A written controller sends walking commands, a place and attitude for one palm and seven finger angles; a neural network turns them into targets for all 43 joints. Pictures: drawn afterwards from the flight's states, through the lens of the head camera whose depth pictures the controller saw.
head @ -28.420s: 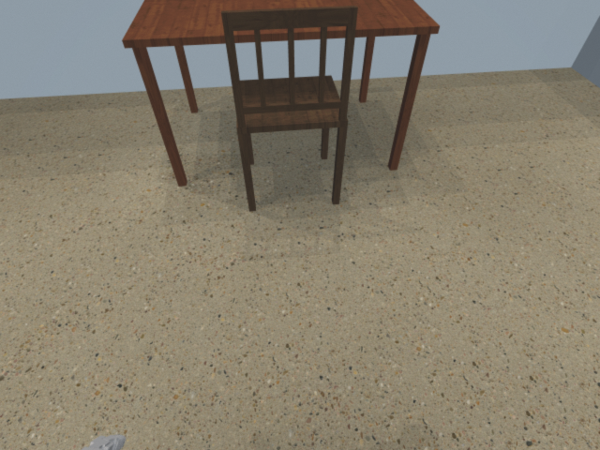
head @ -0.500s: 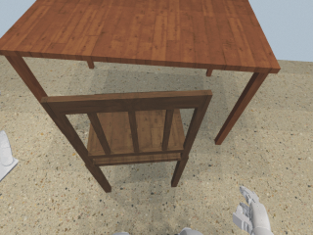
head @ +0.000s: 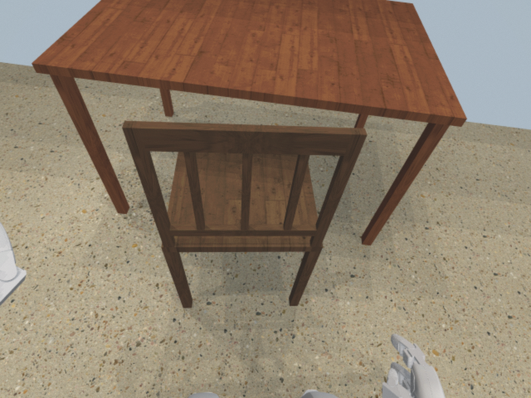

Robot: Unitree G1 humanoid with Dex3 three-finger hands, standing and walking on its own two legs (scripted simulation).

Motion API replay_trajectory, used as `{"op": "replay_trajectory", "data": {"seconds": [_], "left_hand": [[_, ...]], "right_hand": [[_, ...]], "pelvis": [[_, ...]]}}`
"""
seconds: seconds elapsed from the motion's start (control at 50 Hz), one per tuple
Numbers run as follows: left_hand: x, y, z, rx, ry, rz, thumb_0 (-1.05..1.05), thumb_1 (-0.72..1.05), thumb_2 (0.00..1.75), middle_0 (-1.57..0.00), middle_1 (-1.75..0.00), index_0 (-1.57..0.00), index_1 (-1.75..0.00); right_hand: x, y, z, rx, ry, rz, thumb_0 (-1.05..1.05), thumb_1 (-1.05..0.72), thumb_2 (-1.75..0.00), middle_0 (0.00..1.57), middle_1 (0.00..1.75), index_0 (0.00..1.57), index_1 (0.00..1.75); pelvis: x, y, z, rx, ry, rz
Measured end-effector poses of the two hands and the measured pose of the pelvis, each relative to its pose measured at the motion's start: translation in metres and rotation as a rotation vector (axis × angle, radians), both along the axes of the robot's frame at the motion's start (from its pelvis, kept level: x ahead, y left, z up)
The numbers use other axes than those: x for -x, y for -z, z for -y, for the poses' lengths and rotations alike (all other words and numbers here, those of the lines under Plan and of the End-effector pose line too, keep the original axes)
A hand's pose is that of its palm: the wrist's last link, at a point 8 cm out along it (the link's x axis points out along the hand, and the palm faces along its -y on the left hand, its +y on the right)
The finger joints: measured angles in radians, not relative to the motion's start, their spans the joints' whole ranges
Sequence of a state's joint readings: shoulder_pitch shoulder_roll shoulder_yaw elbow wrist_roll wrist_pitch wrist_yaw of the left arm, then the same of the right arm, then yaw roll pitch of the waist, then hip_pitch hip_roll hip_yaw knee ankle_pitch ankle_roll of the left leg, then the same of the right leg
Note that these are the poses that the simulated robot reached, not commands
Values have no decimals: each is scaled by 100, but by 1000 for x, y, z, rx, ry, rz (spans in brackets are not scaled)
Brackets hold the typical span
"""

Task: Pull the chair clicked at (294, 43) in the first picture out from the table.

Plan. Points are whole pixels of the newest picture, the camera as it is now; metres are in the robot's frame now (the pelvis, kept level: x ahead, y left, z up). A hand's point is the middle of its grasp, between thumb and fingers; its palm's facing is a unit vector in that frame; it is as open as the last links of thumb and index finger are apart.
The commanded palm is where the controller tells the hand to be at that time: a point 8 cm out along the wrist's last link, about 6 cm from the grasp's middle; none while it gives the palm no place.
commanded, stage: stop stepping back and stand still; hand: left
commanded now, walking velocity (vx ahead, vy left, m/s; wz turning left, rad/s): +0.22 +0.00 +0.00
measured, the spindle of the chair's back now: (245, 194) +0.52 +0.07 -0.08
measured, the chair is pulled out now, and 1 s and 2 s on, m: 0.13 0.13 0.13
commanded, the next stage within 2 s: let the arm hang, fingers relaxed in 1.28 s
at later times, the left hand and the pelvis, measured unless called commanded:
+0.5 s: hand out of the picture +0.17 +0.27 +0.17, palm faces +0.38 -0.82 -0.43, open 7.4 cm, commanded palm +0.12 +0.31 +0.19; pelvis -0.03 +0.02 +0.01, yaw -2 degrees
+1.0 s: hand (29, 259) +0.22 +0.27 +0.17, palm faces +0.35 -0.82 -0.45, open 7.4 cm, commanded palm +0.16 +0.31 +0.19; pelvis +0.01 +0.02 +0.02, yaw -2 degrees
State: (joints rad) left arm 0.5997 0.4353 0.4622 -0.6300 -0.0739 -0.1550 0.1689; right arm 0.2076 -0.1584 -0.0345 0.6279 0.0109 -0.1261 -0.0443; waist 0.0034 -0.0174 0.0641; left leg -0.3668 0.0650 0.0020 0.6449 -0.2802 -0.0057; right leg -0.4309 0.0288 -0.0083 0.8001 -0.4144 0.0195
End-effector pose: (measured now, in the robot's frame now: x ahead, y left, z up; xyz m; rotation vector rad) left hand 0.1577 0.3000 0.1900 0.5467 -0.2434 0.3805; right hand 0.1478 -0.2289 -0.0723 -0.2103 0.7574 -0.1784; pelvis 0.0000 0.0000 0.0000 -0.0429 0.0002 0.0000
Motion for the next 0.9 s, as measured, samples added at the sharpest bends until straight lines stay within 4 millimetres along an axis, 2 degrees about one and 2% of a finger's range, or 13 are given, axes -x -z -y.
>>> {"op": "replay_trajectory", "data": {"seconds": [0.06, 0.12, 0.24, 0.36, 0.48, 0.58, 0.74, 0.9], "left_hand": [[11, -4, 3, -50, 13, 25, 2, 89, 90, -21, -31, -21, -30], [15, 1, 2, -19, 23, 33, 1, 89, 90, -21, -31, -21, -30], [21, 19, -10, 54, 36, 4, 1, 89, 90, -21, -31, -21, -30], [28, 2, -11, 4, 44, 0, 2, 89, 90, -21, -31, -21, -30], [26, 5, -13, 37, 34, -11, 1, 89, 90, -21, -31, -21, -30], [19, 13, -14, 68, 27, -44, 1, 89, 90, -21, -31, -21, -30], [4, 1, -13, 43, 24, -34, 2, 89, 90, -21, -31, -21, -30], [-14, 6, -8, 63, 23, -73, 1, 89, 90, -21, -31, -21, -30]], "right_hand": [[12, 7, 1, -10, -20, 18, 1, -90, -90, 20, 30, 21, 30], [25, 12, 4, -6, -8, 2, 1, -90, -90, 20, 30, 21, 30], [53, 1, 7, 45, 62, -5, 2, -90, -90, 20, 30, 21, 30], [64, -8, -4, 12, 47, 22, 2, -90, -90, 20, 30, 20, 30], [58, -3, -9, 4, 25, 5, 1, -90, -90, 20, 30, 21, 30], [47, -8, -11, 13, 34, 25, 2, -90, -90, 20, 30, 21, 30], [16, -17, -17, 0, 2, 65, 2, -90, -90, 20, 30, 21, 30], [-13, -21, -13, -2, -6, 79, 1, -90, -90, 20, 30, 21, 30]], "pelvis": [[9, 8, 2, -1, 14, 15], [19, 9, -2, 24, 3, 39], [28, 6, -14, 1, 21, 55], [30, -4, -15, -8, 33, 45], [32, -6, -18, 5, 33, 42], [26, -8, -22, -6, 40, 43], [12, -13, -21, -20, 39, 35], [-1, -15, -19, -24, 42, 24]]}}
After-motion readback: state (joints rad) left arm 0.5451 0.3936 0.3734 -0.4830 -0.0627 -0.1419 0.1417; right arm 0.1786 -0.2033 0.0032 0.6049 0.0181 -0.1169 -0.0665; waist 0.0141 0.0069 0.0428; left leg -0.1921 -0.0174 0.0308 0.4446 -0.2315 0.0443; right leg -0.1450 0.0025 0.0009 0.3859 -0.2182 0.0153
